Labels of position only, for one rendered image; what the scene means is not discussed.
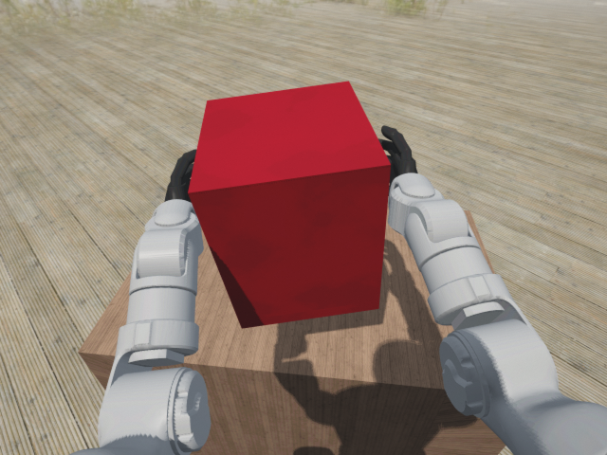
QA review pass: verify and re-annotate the left robot forearm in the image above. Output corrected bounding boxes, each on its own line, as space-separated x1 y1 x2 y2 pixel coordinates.
98 199 204 444

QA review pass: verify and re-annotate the pedestal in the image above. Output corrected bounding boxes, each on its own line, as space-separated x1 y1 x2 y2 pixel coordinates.
78 207 506 455

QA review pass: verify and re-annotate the left robot upper arm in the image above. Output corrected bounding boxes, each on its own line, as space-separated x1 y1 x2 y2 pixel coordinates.
69 367 211 455

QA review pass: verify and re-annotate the right robot hand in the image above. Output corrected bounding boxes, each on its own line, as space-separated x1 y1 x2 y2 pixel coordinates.
378 125 418 196

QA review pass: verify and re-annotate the right robot forearm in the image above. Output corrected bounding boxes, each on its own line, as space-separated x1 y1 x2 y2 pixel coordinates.
388 173 559 387

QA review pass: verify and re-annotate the carton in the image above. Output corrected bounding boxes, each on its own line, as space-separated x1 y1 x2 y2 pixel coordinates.
188 82 391 329

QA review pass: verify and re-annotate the left robot hand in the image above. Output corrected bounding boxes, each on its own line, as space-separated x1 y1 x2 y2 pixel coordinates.
164 149 196 202

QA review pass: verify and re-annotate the right robot upper arm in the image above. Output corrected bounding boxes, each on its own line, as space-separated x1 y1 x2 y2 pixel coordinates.
439 318 607 455

